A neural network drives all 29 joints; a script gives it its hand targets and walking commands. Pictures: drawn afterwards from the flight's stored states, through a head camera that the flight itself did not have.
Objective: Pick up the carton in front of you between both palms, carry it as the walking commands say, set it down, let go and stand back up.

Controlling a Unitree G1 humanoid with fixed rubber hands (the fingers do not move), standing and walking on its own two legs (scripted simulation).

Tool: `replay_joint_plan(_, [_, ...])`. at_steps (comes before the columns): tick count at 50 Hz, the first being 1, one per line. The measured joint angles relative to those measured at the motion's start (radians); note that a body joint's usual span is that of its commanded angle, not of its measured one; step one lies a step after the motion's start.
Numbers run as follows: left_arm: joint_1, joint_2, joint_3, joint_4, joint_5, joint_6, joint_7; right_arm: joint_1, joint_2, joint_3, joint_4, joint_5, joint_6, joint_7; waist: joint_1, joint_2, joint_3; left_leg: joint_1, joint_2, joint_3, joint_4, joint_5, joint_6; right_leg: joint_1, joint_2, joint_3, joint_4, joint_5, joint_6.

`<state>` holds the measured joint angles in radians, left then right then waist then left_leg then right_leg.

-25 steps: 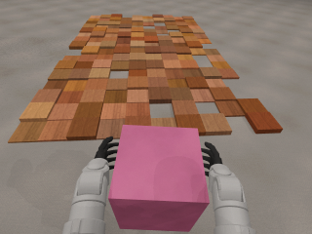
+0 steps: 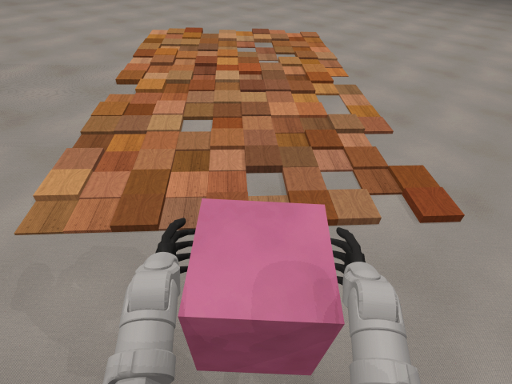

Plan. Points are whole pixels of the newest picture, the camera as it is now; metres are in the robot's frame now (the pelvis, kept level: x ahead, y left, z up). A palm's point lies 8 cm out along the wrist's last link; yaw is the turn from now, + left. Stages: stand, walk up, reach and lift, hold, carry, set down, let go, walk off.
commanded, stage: carry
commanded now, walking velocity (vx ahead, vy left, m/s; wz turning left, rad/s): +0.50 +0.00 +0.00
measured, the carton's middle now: (258, 290) +0.29 +0.00 -0.02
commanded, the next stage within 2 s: none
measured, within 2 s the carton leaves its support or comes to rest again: neither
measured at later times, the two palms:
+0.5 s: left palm (165, 192) +0.43 +0.18 +0.09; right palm (323, 193) +0.44 -0.12 +0.09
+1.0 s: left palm (192, 103) +0.77 +0.18 +0.10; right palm (305, 108) +0.76 -0.12 +0.10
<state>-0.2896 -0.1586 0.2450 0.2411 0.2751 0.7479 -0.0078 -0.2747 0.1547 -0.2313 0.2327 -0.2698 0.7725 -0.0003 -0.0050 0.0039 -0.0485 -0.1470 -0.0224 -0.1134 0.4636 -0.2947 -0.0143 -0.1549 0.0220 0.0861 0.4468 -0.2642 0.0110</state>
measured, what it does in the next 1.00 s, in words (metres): walks ahead: right foot, then left foot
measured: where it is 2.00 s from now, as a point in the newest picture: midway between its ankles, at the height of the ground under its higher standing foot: (246, 227)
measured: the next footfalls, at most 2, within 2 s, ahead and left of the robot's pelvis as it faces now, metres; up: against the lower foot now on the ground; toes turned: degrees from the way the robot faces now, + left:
right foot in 0.32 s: +0.13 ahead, -0.10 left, +0.00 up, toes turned -8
left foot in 0.58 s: +0.33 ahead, +0.13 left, +0.00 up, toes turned +12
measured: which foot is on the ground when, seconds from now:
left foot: down 0.00-0.32, up 0.34-0.56, down 0.58-1.00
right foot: down 0.00-0.14, up 0.16-0.30, down 0.32-0.62, up 0.64-1.00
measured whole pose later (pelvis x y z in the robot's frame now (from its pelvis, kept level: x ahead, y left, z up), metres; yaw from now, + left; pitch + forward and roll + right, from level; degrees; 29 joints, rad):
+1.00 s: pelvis +0.48 +0.03 -0.02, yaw +1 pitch +3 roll -1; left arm -0.24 -0.15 0.14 -0.45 0.10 1.23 0.10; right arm -0.24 0.14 -0.14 -0.44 -0.09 1.25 -0.10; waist -0.03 0.01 -0.06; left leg 0.08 0.05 0.19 0.33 -0.46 -0.02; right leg -0.53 -0.04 -0.22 0.50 -0.07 -0.04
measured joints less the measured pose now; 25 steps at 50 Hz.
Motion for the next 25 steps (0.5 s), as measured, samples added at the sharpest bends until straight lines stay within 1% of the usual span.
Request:
replay_joint_plan(1, [0.006,0.001,-0.009,-0.012,-0.006,0.006,0.003,0.007,-0.002,0.005,-0.013,0.007,0.006,-0.002,-0.002,0.0,-0.018,-0.026,0.007,0.011,0.025,-0.045,-0.001,-0.019,-0.006,-0.014,0.014,-0.032,-0.002])
replay_joint_plan(3, [0.011,0.003,-0.027,-0.049,-0.019,0.024,0.012,0.016,-0.01,0.017,-0.052,0.027,0.022,-0.007,-0.007,-0.001,-0.045,-0.076,0.021,0.038,0.07,-0.083,0.002,-0.053,-0.017,-0.036,0.029,-0.032,-0.001])
replay_joint_plan(5, [0.019,0.005,-0.047,-0.101,-0.038,0.052,0.025,0.024,-0.022,0.033,-0.098,0.055,0.046,-0.014,-0.007,-0.012,-0.064,-0.101,0.024,0.067,0.088,-0.066,0.002,-0.081,-0.035,-0.046,0.057,-0.008,0.004])
replay_joint_plan(6, [0.028,0.007,-0.058,-0.13,-0.049,0.072,0.036,0.028,-0.026,0.044,-0.12,0.07,0.063,-0.022,-0.006,-0.02,-0.073,-0.101,0.023,0.082,0.083,-0.046,0.003,-0.092,-0.046,-0.047,0.078,-0.018,0.008])
replay_joint_plan(8, [0.046,0.017,-0.071,-0.191,-0.073,0.121,0.05,0.027,-0.028,0.061,-0.157,0.093,0.107,-0.034,-0.001,-0.029,-0.094,-0.097,0.021,0.109,0.07,-0.004,0.008,-0.119,-0.066,-0.054,0.137,-0.104,0.005])
replay_joint_plan(9, [0.056,0.031,-0.075,-0.218,-0.089,0.147,0.053,0.024,-0.024,0.072,-0.171,0.099,0.13,-0.042,0.003,-0.027,-0.103,-0.096,0.023,0.119,0.072,-0.012,0.011,-0.141,-0.072,-0.072,0.179,-0.148,0.003])
replay_joint_plan(11, [0.067,0.061,-0.085,-0.26,-0.126,0.202,0.059,0.027,-0.015,0.098,-0.209,0.105,0.184,-0.064,0.007,-0.008,-0.112,-0.083,0.037,0.126,0.056,-0.037,0.015,-0.18,-0.067,-0.121,0.232,-0.2,0.0])
replay_joint_plan(13, [0.063,0.079,-0.095,-0.295,-0.16,0.256,0.066,0.043,-0.015,0.117,-0.269,0.116,0.243,-0.086,0.011,0.012,-0.11,-0.061,0.055,0.124,0.022,-0.043,0.012,-0.195,-0.051,-0.169,0.196,-0.181,-0.003])
replay_joint_plan(15, [0.05,0.083,-0.105,-0.333,-0.182,0.3,0.074,0.056,-0.021,0.124,-0.344,0.13,0.297,-0.1,0.012,0.025,-0.101,-0.046,0.069,0.116,0.018,-0.058,0.004,-0.173,-0.033,-0.223,0.079,-0.098,-0.004])
replay_joint_plan(16, [0.043,0.076,-0.109,-0.353,-0.187,0.317,0.078,0.061,-0.027,0.121,-0.382,0.136,0.32,-0.103,0.008,0.03,-0.098,-0.048,0.072,0.108,0.044,-0.081,0.0,-0.153,-0.027,-0.24,0.032,-0.035,-0.015])
replay_joint_plan(17, [0.038,0.059,-0.114,-0.366,-0.183,0.328,0.085,0.071,-0.036,0.115,-0.417,0.146,0.339,-0.105,0.004,0.038,-0.1,-0.069,0.081,0.114,0.104,-0.111,0.004,-0.143,-0.025,-0.254,0.023,0.033,-0.028])
replay_joint_plan(19, [0.054,0.016,-0.122,-0.392,-0.166,0.347,0.096,0.1,-0.052,0.094,-0.464,0.172,0.371,-0.101,0.002,0.026,-0.112,-0.141,0.078,0.149,0.26,-0.172,0.016,-0.13,-0.038,-0.271,0.042,0.004,-0.041])
replay_joint_plan(21, [0.091,0.014,-0.15,-0.439,-0.157,0.379,0.105,0.117,-0.045,0.082,-0.489,0.185,0.397,-0.096,0.0,-0.004,-0.114,-0.219,0.064,0.187,0.368,-0.217,0.024,-0.093,-0.058,-0.268,0.012,-0.037,-0.038])
replay_joint_plan(23, [0.123,0.023,-0.16,-0.497,-0.159,0.411,0.109,0.127,-0.023,0.08,-0.516,0.184,0.416,-0.096,0.004,-0.026,-0.108,-0.277,0.06,0.223,0.359,-0.19,0.024,-0.044,-0.073,-0.26,-0.044,-0.037,-0.021])
replay_joint_plan(25, [0.135,0.025,-0.157,-0.55,-0.164,0.435,0.11,0.134,-0.022,0.099,-0.55,0.183,0.428,-0.095,0.015,-0.038,-0.096,-0.313,0.06,0.247,0.275,-0.118,0.022,0.006,-0.083,-0.255,-0.087,-0.042,-0.009])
